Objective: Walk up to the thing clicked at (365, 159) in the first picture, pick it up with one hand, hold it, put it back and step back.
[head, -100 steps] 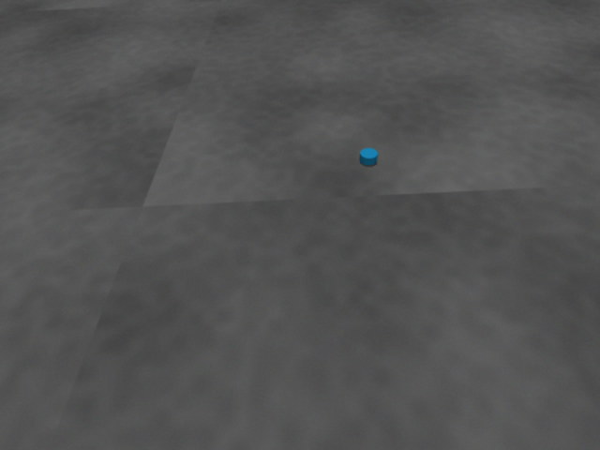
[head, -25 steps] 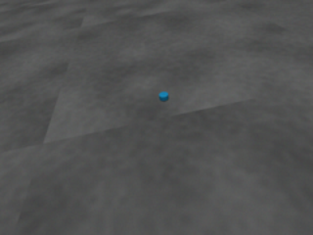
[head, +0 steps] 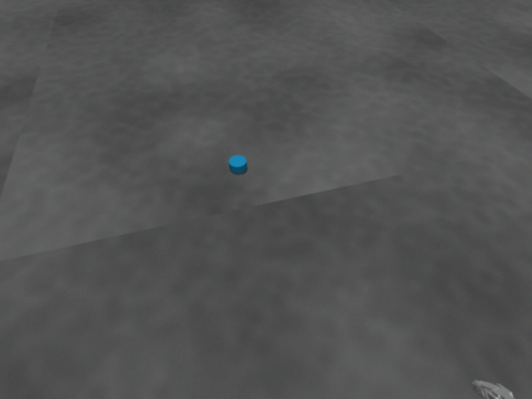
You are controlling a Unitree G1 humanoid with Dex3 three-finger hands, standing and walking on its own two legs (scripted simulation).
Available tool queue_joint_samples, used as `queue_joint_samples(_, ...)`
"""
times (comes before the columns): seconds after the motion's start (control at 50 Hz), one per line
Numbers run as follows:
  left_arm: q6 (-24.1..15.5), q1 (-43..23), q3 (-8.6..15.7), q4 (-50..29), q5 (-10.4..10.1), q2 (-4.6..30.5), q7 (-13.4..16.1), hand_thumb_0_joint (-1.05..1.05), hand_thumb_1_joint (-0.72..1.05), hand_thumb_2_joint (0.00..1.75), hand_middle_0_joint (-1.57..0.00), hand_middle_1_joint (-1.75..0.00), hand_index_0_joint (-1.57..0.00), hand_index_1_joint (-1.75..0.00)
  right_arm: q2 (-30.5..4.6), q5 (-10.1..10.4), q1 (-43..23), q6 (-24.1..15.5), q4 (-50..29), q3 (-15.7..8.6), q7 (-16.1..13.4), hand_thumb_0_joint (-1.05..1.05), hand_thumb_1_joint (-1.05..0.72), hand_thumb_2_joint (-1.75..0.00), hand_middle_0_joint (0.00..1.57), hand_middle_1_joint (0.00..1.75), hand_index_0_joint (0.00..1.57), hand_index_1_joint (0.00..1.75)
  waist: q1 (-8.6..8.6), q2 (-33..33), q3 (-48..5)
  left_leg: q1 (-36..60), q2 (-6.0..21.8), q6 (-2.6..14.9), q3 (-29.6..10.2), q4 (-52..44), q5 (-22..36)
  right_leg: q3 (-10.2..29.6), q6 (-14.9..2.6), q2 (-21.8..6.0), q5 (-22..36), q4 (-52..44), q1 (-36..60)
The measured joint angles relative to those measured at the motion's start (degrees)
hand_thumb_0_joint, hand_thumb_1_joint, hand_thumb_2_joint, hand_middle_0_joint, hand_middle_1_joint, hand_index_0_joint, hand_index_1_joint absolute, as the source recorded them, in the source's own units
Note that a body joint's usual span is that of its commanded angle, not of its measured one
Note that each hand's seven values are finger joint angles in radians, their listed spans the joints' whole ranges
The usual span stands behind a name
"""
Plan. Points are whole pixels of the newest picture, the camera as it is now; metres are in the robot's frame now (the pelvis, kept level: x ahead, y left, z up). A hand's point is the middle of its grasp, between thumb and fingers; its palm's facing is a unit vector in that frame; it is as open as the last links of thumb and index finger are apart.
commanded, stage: walk up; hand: left
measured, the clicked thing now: (237, 164) +1.37 +0.20 -0.73
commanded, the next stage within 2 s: none
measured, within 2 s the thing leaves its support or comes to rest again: neither
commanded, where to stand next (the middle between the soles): +0.97 -0.03 m, yaw -3 degrees
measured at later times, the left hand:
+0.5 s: hand (180, 263) +0.40 +0.21 -0.10, palm faces -0.08 -0.92 -0.39, open 7.4 cm
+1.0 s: hand (159, 237) +0.49 +0.29 -0.15, palm faces -0.06 -0.93 -0.35, open 7.4 cm
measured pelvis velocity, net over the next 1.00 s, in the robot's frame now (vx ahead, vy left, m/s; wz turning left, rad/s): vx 0.46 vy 0.01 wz -0.04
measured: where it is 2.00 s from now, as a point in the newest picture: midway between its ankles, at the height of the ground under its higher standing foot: (277, 258)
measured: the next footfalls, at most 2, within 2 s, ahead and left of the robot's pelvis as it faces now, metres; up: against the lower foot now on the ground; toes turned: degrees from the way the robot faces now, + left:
right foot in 0.40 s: +0.37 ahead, -0.15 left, +0.00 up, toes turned -8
left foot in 0.90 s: +0.58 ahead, +0.11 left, +0.00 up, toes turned +3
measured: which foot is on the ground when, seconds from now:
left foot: down 0.00-0.42, up 0.44-0.88, down 0.90-1.00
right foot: up 0.00-0.38, down 0.40-0.92, up 0.94-1.00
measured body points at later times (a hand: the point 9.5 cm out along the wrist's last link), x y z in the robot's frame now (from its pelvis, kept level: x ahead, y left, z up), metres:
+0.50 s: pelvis +0.25 -0.04 +0.00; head +0.27 -0.07 +0.45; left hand +0.40 +0.26 -0.08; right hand +0.26 -0.36 -0.13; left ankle +0.14 +0.10 -0.65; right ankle +0.33 -0.14 -0.72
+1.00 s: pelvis +0.46 +0.01 +0.00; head +0.47 +0.03 +0.45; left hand +0.49 +0.33 -0.13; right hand +0.55 -0.32 -0.08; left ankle +0.54 +0.10 -0.72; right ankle +0.36 -0.13 -0.66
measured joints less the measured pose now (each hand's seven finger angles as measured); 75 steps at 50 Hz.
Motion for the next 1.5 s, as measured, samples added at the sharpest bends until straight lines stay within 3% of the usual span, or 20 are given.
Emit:
queue_joint_samples(0.06,-0.2,-1.1,-1.0,0.1,-0.2,0.6,0.1,0.01,0.90,0.90,-0.20,-0.30,-0.21,-0.30,1.1,1.2,1.4,-0.3,-1.3,0.7,-0.5,0.00,-0.91,-0.90,0.21,0.30,0.20,0.30,-1.74,0.2,-0.3,5.5,0.4,0.15,1.1,-3.2,-1.8,0.3,-0.34,0.9,4.6,11.9,-9.2)
queue_joint_samples(0.12,-0.6,-2.8,-0.4,-0.9,-0.7,1.6,-0.6,0.01,0.90,0.90,-0.20,-0.30,-0.21,-0.30,1.5,1.9,4.3,-0.6,-1.5,1.7,-0.8,0.00,-0.90,-0.90,0.21,0.30,0.20,0.30,-2.82,-0.6,-0.8,11.1,-0.5,-0.01,2.1,-8.0,-2.2,0.6,0.43,-1.0,9.0,11.1,-16.1)
queue_joint_samples(0.24,0.0,-6.2,0.4,-2.8,-0.2,1.8,-2.3,0.01,0.90,0.90,-0.20,-0.30,-0.20,-0.30,0.2,1.7,9.0,-0.2,-0.3,2.2,-0.8,0.00,-0.90,-0.90,0.21,0.30,0.20,0.30,-3.29,-0.2,-0.9,19.5,-1.6,-0.37,3.7,-12.8,-5.4,-1.5,2.53,-5.1,15.7,-3.9,-22.5)
queue_joint_samples(0.34,0.3,-8.5,0.3,-2.4,0.3,0.6,-3.4,0.01,0.90,0.90,-0.20,-0.30,-0.20,-0.30,-1.4,1.7,10.9,0.5,0.1,1.8,-0.8,0.01,-0.90,-0.90,0.21,0.30,0.20,0.30,-4.49,1.6,-0.7,23.8,-1.6,-2.05,4.3,-11.7,-10.7,-4.3,1.43,-5.7,22.5,-16.9,-19.9)
queue_joint_samples(0.4,-0.2,-9.1,0.3,-2.1,0.6,-0.2,-3.3,0.01,0.90,0.90,-0.20,-0.30,-0.20,-0.30,-2.1,1.7,12.2,1.2,0.2,1.6,-1.1,0.01,-0.90,-0.90,0.21,0.30,0.20,0.30,-4.62,3.3,-1.7,24.4,0.0,-2.94,4.1,-6.3,-16.6,-5.9,0.67,-3.8,21.4,-19.2,-15.8)
queue_joint_samples(0.44,-1.0,-10.0,0.5,-2.4,0.8,-1.4,-2.6,0.01,0.90,0.90,-0.20,-0.30,-0.20,-0.30,-2.0,1.6,11.5,2.0,0.8,1.6,-1.6,0.01,-0.90,-0.90,0.21,0.30,0.20,0.30,-4.19,5.7,-0.6,20.8,2.4,-0.70,1.0,5.6,-18.1,-7.5,0.45,-1.9,17.4,-15.5,-15.3)
queue_joint_samples(0.5,-2.0,-9.6,-0.1,-3.7,-0.2,-2.4,-1.7,0.01,0.90,0.90,-0.20,-0.30,-0.21,-0.30,-0.9,1.9,10.1,2.7,1.2,2.8,-1.8,0.01,-0.91,-0.90,0.21,0.30,0.20,0.30,-2.44,4.8,0.2,12.0,-0.9,0.40,-3.6,24.1,-16.3,-7.1,-0.02,-2.2,14.5,-15.2,-12.2)
queue_joint_samples(0.54,-2.2,-8.2,-0.7,-3.8,-0.8,-3.2,-1.0,0.01,0.90,0.90,-0.20,-0.30,-0.21,-0.30,-0.8,2.5,8.8,2.7,1.2,3.1,-1.7,0.01,-0.91,-0.90,0.21,0.30,0.20,0.30,-1.58,5.0,0.2,6.5,-1.8,0.86,-5.4,28.5,-12.4,-7.0,0.13,-1.9,14.9,-18.8,-8.8)
queue_joint_samples(0.68,-2.4,-2.7,-1.0,-2.5,-0.2,-3.3,-0.3,0.01,0.90,0.90,-0.20,-0.30,-0.21,-0.30,-1.7,2.1,5.7,3.0,-0.8,1.8,-0.5,0.00,-0.91,-0.90,0.21,0.30,0.20,0.30,-0.70,6.5,-0.4,-6.0,0.1,-0.57,-9.7,20.6,-2.1,-7.6,0.06,0.4,15.3,-28.3,0.2)
queue_joint_samples(0.76,-2.4,-0.9,-0.3,-2.4,0.5,-2.3,-0.4,0.01,0.90,0.90,-0.20,-0.30,-0.21,-0.30,-2.1,1.3,5.6,3.6,0.1,1.1,0.4,0.00,-0.91,-0.90,0.21,0.30,0.20,0.30,-0.19,6.2,-1.1,-7.6,1.4,-1.68,-8.4,10.6,0.9,-8.9,0.44,0.6,13.0,-29.9,3.4)
queue_joint_samples(0.84,-2.5,0.2,0.5,-2.5,0.7,-0.5,-0.4,0.01,0.90,0.90,-0.20,-0.30,-0.21,-0.30,-1.9,0.9,5.1,3.5,1.1,1.0,1.2,0.01,-0.91,-0.90,0.20,0.30,0.20,0.30,0.76,4.9,-1.0,-4.7,2.2,-0.90,-6.1,0.2,3.2,-9.6,1.98,0.1,8.9,-28.1,5.7)
queue_joint_samples(0.9,-1.8,1.2,0.6,-2.0,0.7,0.9,-0.4,0.01,0.90,0.90,-0.20,-0.30,-0.21,-0.30,-1.5,0.7,4.6,2.6,1.1,0.9,1.3,0.01,-0.91,-0.90,0.21,0.30,0.20,0.30,0.77,3.2,-1.6,-0.6,1.1,-0.03,-4.3,-4.4,4.1,-9.8,3.22,-1.6,3.6,-23.3,6.2)
queue_joint_samples(0.94,-1.0,0.9,0.8,-1.1,0.6,1.4,0.0,0.01,0.90,0.90,-0.20,-0.30,-0.21,-0.30,-0.8,0.3,3.5,1.5,0.4,0.9,0.7,0.01,-0.91,-0.90,0.21,0.30,0.20,0.30,0.63,0.4,-0.6,0.1,-1.0,0.11,-2.2,-1.4,2.1,-7.6,1.65,-4.3,1.2,-12.7,3.0)
queue_joint_samples(0.98,-0.1,0.5,0.2,-0.4,0.4,0.6,0.5,0.01,0.90,0.90,-0.20,-0.30,-0.21,-0.30,-0.5,0.9,3.0,0.7,-1.0,1.0,0.2,0.01,-0.91,-0.90,0.21,0.30,0.20,0.30,-0.29,0.9,-0.2,0.9,-0.9,0.66,-1.9,0.6,-0.7,-4.9,0.43,-2.2,0.0,0.7,-2.8)
queue_joint_samples(1.06,0.1,-0.7,-0.9,0.0,-0.1,0.7,0.2,0.01,0.90,0.90,-0.20,-0.30,-0.20,-0.30,1.0,2.1,3.9,0.2,-2.2,2.2,-0.8,0.00,-0.91,-0.90,0.21,0.30,0.20,0.30,-1.55,0.0,0.1,6.8,-1.5,1.00,-1.1,-4.5,-0.9,-2.3,-0.12,-1.3,5.2,10.6,-12.4)
queue_joint_samples(1.24,0.8,-2.8,-0.2,-0.4,0.6,0.1,-1.9,0.01,0.90,0.90,-0.20,-0.30,-0.20,-0.30,0.5,1.9,8.3,0.4,-1.4,2.8,-0.9,0.00,-0.90,-0.90,0.21,0.30,0.20,0.30,-2.31,-0.1,-0.4,16.2,-3.6,1.80,0.9,-11.4,-3.2,-2.8,2.77,-6.3,15.0,-5.9,-19.7)
queue_joint_samples(1.32,0.8,-4.0,0.1,0.1,0.8,-0.4,-2.4,0.01,0.90,0.90,-0.20,-0.30,-0.20,-0.30,-0.6,1.9,9.9,0.8,-1.0,2.3,-0.8,0.00,-0.90,-0.90,0.21,0.30,0.20,0.30,-3.05,1.2,-0.7,18.3,-3.8,0.87,1.3,-11.1,-6.0,-3.8,2.23,-6.6,19.0,-14.9,-17.6)
queue_joint_samples(1.4,-0.2,-5.0,0.3,0.0,0.9,-0.5,-2.0,0.01,0.90,0.90,-0.20,-0.30,-0.20,-0.30,-1.4,1.9,11.1,1.7,-1.0,2.0,-1.0,0.01,-0.90,-0.90,0.21,0.30,0.20,0.30,-3.55,2.5,-1.2,18.7,-3.0,-0.83,1.4,-6.7,-11.2,-5.5,1.28,-4.6,19.4,-21.9,-12.3)
queue_joint_samples(1.44,-1.3,-6.1,0.6,-0.4,1.1,-1.5,-1.3,0.01,0.90,0.90,-0.20,-0.30,-0.20,-0.30,-1.9,2.0,10.9,2.3,-0.5,1.9,-1.5,0.01,-0.90,-0.90,0.21,0.30,0.20,0.30,-3.52,5.5,-0.3,16.4,-0.3,0.28,-0.2,1.4,-13.8,-7.1,1.49,-2.4,18.7,-20.7,-11.1)
queue_joint_samples(1.5,-2.2,-6.7,0.2,-2.0,0.5,-2.0,-0.6,0.01,0.90,0.90,-0.20,-0.30,-0.21,-0.30,-1.0,2.0,10.1,3.1,0.4,2.9,-1.9,0.01,-0.91,-0.90,0.21,0.30,0.20,0.30,-2.14,4.7,0.2,9.2,-2.4,0.98,-3.4,17.4,-15.9,-6.8,1.02,-2.9,16.0,-19.3,-9.5)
